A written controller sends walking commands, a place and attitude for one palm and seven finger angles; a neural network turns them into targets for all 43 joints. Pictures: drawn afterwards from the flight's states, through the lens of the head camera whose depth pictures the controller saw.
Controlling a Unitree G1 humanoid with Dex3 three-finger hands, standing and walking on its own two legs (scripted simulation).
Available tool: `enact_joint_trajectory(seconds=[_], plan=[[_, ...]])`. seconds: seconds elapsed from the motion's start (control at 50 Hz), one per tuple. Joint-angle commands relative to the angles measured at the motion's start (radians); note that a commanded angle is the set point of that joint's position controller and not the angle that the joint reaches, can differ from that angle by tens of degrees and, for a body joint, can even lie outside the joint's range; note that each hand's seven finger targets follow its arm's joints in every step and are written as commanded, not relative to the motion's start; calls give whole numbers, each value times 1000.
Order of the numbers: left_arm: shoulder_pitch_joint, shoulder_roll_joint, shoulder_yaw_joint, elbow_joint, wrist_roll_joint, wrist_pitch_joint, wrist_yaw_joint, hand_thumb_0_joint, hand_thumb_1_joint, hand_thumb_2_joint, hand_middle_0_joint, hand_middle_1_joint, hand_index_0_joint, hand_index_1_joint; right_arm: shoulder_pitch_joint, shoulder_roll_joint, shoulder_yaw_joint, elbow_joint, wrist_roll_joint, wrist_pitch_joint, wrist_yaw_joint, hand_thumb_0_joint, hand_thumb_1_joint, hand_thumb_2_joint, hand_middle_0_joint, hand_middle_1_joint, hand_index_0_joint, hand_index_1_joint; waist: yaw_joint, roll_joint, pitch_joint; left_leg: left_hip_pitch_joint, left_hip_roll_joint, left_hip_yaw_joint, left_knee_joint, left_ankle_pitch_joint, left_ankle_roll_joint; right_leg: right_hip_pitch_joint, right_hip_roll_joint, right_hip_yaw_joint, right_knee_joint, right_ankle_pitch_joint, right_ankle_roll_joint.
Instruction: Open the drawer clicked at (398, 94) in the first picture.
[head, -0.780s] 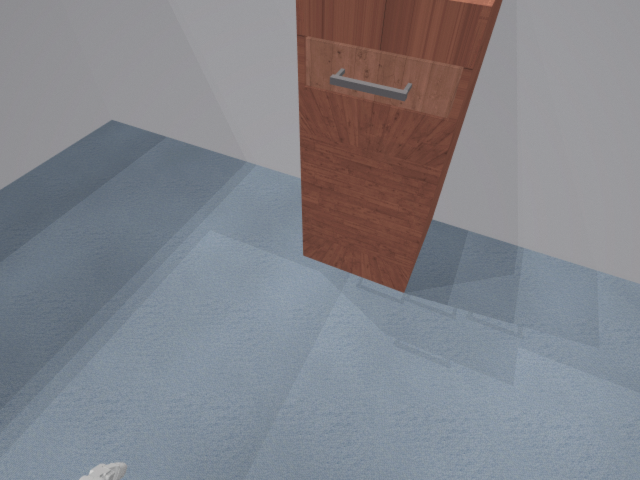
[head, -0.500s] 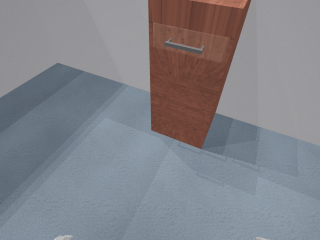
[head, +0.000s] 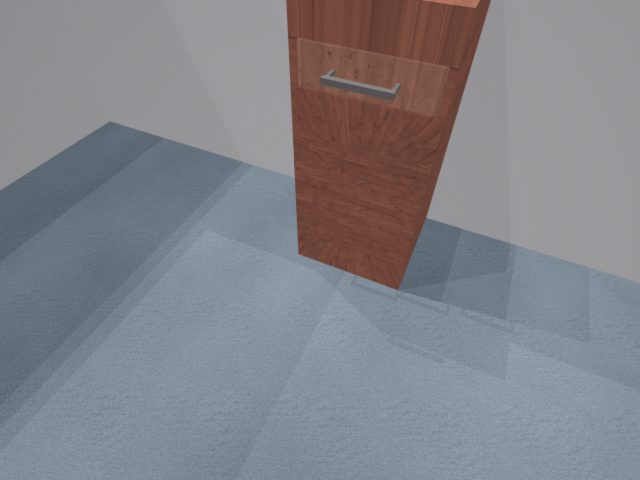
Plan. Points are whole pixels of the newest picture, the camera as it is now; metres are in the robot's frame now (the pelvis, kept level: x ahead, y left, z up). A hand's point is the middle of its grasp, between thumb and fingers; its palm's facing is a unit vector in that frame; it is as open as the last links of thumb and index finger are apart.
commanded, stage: stand and wait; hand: left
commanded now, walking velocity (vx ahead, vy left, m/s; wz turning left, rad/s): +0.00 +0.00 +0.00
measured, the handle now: (360, 83) +0.99 -0.04 +0.03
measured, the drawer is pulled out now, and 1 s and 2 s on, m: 0.00 0.00 0.00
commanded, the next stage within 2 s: look at it before walking up in 0.04 s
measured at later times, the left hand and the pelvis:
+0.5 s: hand out of the picture +0.08 +0.24 -0.15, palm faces -0.03 -0.94 -0.33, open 7.4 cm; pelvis +0.00 +0.00 +0.00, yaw +0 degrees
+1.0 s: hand out of the picture +0.07 +0.23 -0.17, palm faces -0.08 -0.95 -0.31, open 7.4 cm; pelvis +0.00 +0.00 -0.01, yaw -5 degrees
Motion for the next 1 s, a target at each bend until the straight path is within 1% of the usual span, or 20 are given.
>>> enact_joint_trajectory(seconds=[0.0, 0.04, 0.1, 0.16, 0.2, 0.24, 0.26, 0.38, 0.42, 0.48, 0.58, 0.62, 0.74, 0.78, 0.8, 0.84, 0.88, 0.9, 0.94, 0.98], plan=[[-50, 203, 47, -64, 5, -24, 14, 0, 900, 900, -200, -300, -200, -300, -62, -201, -40, -65, 4, -29, -10, 0, -900, -900, 200, 300, 200, 300, 2, -9, -54, -9, 107, -91, -64, 89, 35, -5, -118, 105, -87, 88, -32], [-56, 204, 46, -64, 5, -23, 13, 0, 900, 900, -200, -300, -200, -300, -64, -201, -39, -63, 3, -29, -9, 0, -900, -900, 200, 300, 200, 300, 1, 0, -39, -19, 105, -91, -70, 68, 34, -15, -117, 108, -94, 60, -30], [-58, 204, 46, -65, 6, -23, 13, 0, 900, 900, -200, -300, -200, -300, -58, -201, -40, -64, 3, -28, -8, 0, -900, -900, 200, 300, 200, 300, -1, -7, -42, -16, 106, -95, -70, 60, 34, -22, -113, 110, -96, 40, -30], [-56, 201, 45, -65, 5, -24, 13, 0, 900, 900, -200, -300, -200, -300, -64, -200, -39, -62, 3, -31, -9, 0, -900, -900, 200, 300, 200, 300, 0, 1, -52, -5, 108, -92, -68, 81, 34, -18, -115, 110, -93, 70, -30], [-58, 203, 47, -68, 6, -26, 14, 0, 900, 900, -200, -300, -200, -300, -57, -198, -40, -63, 4, -30, -9, 0, -900, -900, 200, 300, 200, 300, 0, -16, -58, -5, 109, -92, -64, 99, 33, -7, -115, 110, -91, 96, -31], [-55, 201, 46, -68, 5, -26, 14, 0, 900, 900, -200, -300, -200, -300, -61, -200, -39, -64, 3, -32, -10, 0, -900, -900, 200, 300, 200, 300, 0, -12, -62, 2, 108, -90, -63, 113, 32, -6, -116, 108, -87, 117, -32], [-53, 200, 46, -68, 5, -26, 14, 0, 900, 900, -200, -300, -200, -300, -63, -199, -40, -63, 3, -32, -10, 0, -900, -900, 200, 300, 200, 300, 0, -2, -64, 5, 110, -87, -64, 109, 33, -7, -117, 108, -89, 116, -31], [-54, 201, 45, -65, 5, -26, 13, 0, 900, 900, -200, -300, -200, -300, -66, -198, -38, -62, 4, -30, -9, 0, -900, -900, 200, 300, 200, 300, 0, -3, -52, 3, 109, -87, -68, 95, 31, -11, -116, 108, -97, 99, -29], [-52, 200, 46, -66, 5, -27, 14, 0, 900, 900, -200, -300, -200, -300, -63, -198, -39, -63, 4, -31, -10, 0, -900, -900, 200, 300, 200, 300, 0, -4, -72, 14, 112, -86, -64, 123, 32, 2, -117, 106, -90, 133, -31], [-52, 201, 45, -63, 5, -27, 14, 0, 900, 900, -200, -300, -200, -300, -68, -198, -39, -62, 5, -30, -10, 0, -900, -900, 200, 300, 200, 300, 0, -9, -63, 15, 111, -86, -64, 126, 31, 0, -117, 108, -92, 147, -31], [-49, 202, 46, -61, 4, -28, 14, 0, 900, 900, -200, -300, -200, -300, -65, -200, -37, -62, 5, -31, -12, 0, -900, -900, 200, 300, 200, 300, -1, 3, -80, 22, 115, -85, -66, 149, 30, 20, -117, 104, -87, 175, -31], [-48, 202, 46, -60, 5, -27, 15, 0, 900, 900, -200, -300, -200, -300, -69, -200, -37, -61, 6, -31, -12, 0, -900, -900, 200, 300, 200, 300, -1, 0, -71, 23, 115, -86, -66, 155, 30, 16, -118, 102, -89, 182, -31], [-46, 204, 45, -58, 5, -29, 15, 0, 900, 900, -200, -300, -200, -300, -67, -200, -37, -58, 6, -31, -12, 0, -900, -900, 200, 300, 200, 300, 0, 2, -80, 31, 117, -83, -67, 173, 30, 30, -120, 100, -90, 206, -30], [-51, 202, 49, -67, 5, -23, 14, 0, 900, 900, -200, -300, -200, -300, -63, -202, -42, -63, 4, -30, -16, 0, -900, -900, 200, 300, 200, 300, -3, -1, -62, 44, 122, -66, -55, 167, 27, 0, -112, 116, -83, 226, -34], [-38, 178, 48, -68, 6, -15, 15, 0, 900, 900, -200, -300, -200, -300, -46, -173, -40, -64, 4, -26, -18, 0, -900, -900, 200, 300, 200, 300, -4, -1, -67, 49, 124, -52, -31, 182, 23, -9, -111, 121, -64, 258, -33], [8, 100, 38, -70, 5, 8, 19, 0, 900, 900, -200, -300, -200, -300, 0, -89, -30, -66, 3, -11, -22, 0, -900, -900, 200, 300, 200, 300, -6, -1, -69, 45, 129, -14, 9, 186, 8, -39, -106, 129, -19, 298, -23], [23, 97, 45, -93, 8, 23, 18, 0, 900, 900, -200, -300, -200, -300, 17, -89, -40, -90, 3, 2, -27, 0, -900, -900, 200, 300, 200, 300, -9, -2, -51, 29, 138, 4, 32, 150, 8, -85, -91, 144, 22, 288, -24], [29, 96, 50, -107, 10, 27, 17, 0, 900, 900, -200, -300, -200, -300, 28, -93, -46, -102, 2, 4, -28, 0, -900, -900, 200, 300, 200, 300, -12, 8, -61, 28, 147, 0, 40, 149, 13, -98, -82, 144, 49, 287, -26], [36, 89, 57, -137, 13, 35, 12, 0, 900, 900, -200, -300, -200, -300, 19, -100, -59, -132, 1, 10, -30, 0, -900, -900, 200, 300, 200, 300, -8, 19, -43, 2, 169, -8, 45, 98, 27, -146, -60, 141, 96, 243, -22], [47, 78, 63, -159, 14, 37, 7, 0, 900, 900, -200, -300, -200, -300, 13, -102, -69, -158, 0, 12, -31, 0, -900, -900, 200, 300, 200, 300, -4, 49, -49, -18, 191, -20, 50, 65, 42, -174, -39, 137, 147, 211, -20]])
